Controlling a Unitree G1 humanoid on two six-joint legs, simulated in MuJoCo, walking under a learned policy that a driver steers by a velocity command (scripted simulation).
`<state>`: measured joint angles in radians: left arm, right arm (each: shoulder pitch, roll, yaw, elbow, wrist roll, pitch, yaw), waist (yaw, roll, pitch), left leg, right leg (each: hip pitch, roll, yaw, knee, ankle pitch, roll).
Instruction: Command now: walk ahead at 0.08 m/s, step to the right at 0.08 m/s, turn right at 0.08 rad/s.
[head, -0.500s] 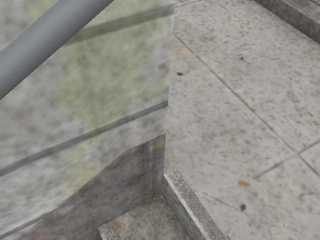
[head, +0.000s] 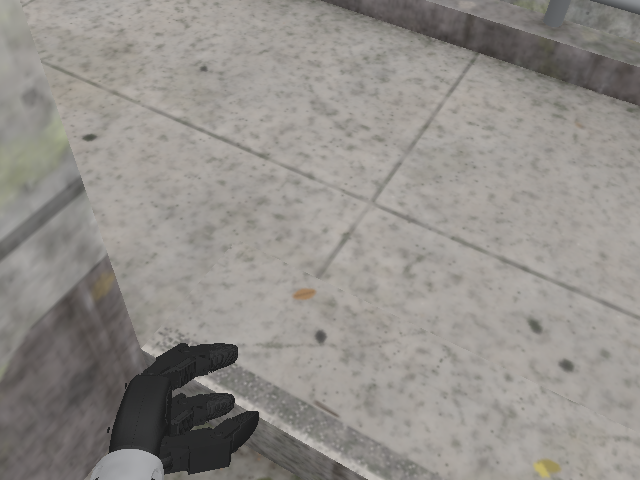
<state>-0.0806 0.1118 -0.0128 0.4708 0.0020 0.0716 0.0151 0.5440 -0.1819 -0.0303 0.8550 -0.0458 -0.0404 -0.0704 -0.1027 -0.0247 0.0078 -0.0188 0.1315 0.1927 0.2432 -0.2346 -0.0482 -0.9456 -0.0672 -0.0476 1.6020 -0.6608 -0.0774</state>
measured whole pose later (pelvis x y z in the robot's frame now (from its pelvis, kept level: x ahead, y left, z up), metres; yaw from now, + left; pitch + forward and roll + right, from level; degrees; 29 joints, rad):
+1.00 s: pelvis +0.10 -0.03 +0.00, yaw +30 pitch +1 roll -1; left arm 0.03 0.13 -0.01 0.53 0.04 0.04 0.09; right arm 0.40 -0.23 -0.02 0.75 -0.03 0.01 -0.03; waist -0.03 0.04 0.00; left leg -0.09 0.00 0.00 0.27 -0.19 0.04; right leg -0.84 -0.04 -0.10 1.64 -0.77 -0.06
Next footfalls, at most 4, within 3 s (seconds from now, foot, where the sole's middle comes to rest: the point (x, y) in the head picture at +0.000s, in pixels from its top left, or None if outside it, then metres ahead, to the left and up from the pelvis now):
0.04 right None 0.12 -0.13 -0.63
0.70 left None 0.04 0.07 -0.79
1.04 right None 0.21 -0.08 -0.62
1.72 left None -0.04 0.03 -0.79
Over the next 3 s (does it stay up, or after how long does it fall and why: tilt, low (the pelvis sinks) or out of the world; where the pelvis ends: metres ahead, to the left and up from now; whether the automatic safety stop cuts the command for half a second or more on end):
stays up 0.17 -0.03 0.14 its command is cut before an obstacle after 0.3 s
